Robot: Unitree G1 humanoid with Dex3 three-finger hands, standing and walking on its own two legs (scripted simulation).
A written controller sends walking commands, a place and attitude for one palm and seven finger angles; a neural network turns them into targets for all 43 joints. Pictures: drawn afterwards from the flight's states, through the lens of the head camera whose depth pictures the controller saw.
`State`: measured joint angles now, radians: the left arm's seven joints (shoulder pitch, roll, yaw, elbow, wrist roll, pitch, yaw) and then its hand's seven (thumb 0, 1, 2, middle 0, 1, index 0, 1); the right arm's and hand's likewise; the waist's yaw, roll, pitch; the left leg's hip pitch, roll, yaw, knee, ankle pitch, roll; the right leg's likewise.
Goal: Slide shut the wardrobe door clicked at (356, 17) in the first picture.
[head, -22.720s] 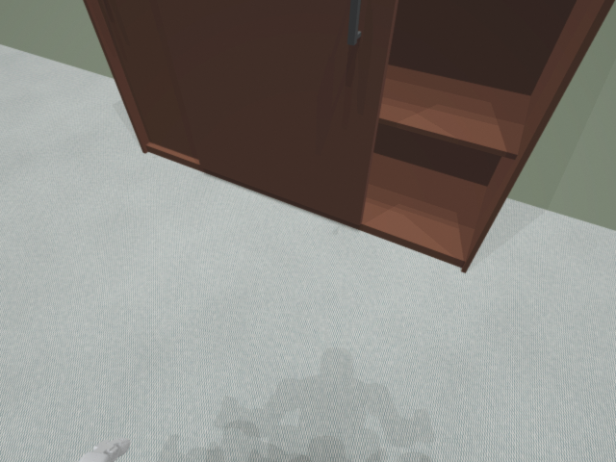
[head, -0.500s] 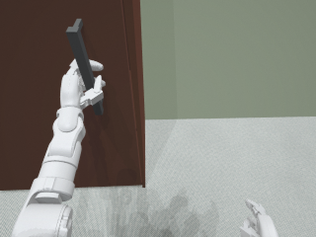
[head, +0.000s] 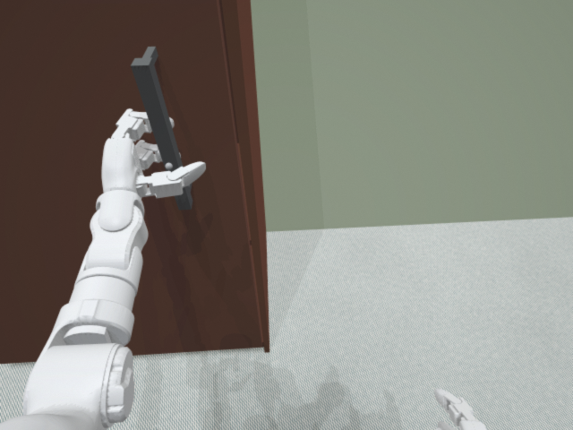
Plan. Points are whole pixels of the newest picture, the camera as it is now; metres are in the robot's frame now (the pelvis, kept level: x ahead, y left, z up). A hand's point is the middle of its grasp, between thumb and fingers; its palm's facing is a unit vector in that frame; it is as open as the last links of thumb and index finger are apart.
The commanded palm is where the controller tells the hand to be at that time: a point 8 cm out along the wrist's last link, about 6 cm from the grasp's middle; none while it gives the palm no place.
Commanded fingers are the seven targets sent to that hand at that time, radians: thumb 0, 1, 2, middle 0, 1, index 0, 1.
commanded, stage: loosen the grip on the handle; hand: left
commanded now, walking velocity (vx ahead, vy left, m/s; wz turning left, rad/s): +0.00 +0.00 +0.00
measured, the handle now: (170, 137) +0.48 +0.19 +0.18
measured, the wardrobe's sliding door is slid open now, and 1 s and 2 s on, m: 0.00 0.00 0.00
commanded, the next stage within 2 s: slip the hand off the handle in 0.32 s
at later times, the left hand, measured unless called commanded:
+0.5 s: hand (179, 170) +0.44 +0.17 +0.15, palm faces +0.14 -0.99 -0.10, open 14.6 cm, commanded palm +0.40 +0.23 +0.15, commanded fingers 0.00 -0.55 0.20 -0.25 -1.15 -0.25 -1.15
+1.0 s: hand (138, 175) +0.43 +0.23 +0.14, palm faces +0.17 -0.98 -0.14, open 14.7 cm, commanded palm +0.40 +0.28 +0.15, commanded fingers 0.00 -0.55 0.20 -0.25 -1.15 -0.25 -1.15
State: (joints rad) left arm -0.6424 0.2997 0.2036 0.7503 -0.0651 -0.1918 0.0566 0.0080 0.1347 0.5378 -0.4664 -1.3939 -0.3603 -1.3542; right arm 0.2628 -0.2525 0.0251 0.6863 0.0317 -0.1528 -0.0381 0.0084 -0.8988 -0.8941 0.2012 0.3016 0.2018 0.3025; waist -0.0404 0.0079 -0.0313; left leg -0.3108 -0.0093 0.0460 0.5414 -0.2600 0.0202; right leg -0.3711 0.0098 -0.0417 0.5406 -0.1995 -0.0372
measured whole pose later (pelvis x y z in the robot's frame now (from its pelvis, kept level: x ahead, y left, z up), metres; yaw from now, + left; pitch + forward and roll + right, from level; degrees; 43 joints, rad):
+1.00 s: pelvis +0.03 +0.01 +0.00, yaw +1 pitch +4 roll -1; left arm -0.52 0.36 0.24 0.62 -0.10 -0.22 -0.07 -0.01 -0.56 0.20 -0.34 -1.20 -0.26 -1.15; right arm 0.29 -0.25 0.04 0.68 0.04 -0.10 -0.08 0.01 -0.90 -0.89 0.20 0.30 0.20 0.30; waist -0.02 0.01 -0.04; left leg -0.35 -0.01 0.03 0.59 -0.32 0.03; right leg -0.39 0.01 -0.05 0.56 -0.25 -0.02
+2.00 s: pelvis +0.04 +0.01 +0.00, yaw +2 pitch -2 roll -1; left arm 0.03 0.31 0.25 -0.03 -0.31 0.14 -0.22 -0.01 -0.56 0.20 -0.25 -1.15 -0.25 -1.15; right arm 0.23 -0.25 0.07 0.65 0.07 -0.21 -0.12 0.01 -0.90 -0.89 0.20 0.30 0.20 0.30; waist 0.05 0.06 -0.07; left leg -0.20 -0.01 0.00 0.55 -0.32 0.02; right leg -0.23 0.01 -0.08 0.52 -0.26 -0.03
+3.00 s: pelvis +0.04 +0.02 +0.01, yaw +1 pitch -4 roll -1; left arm 0.45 0.35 0.32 -0.35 -0.09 -0.10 0.09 0.01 0.54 0.73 -0.22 -0.51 -0.22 -0.50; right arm 0.20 -0.22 0.02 0.65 0.00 -0.15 -0.06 0.01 -0.90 -0.89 0.20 0.30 0.20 0.30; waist 0.07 0.05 0.00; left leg -0.09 -0.02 0.02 0.46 -0.30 0.04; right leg -0.13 0.00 -0.06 0.43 -0.23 -0.01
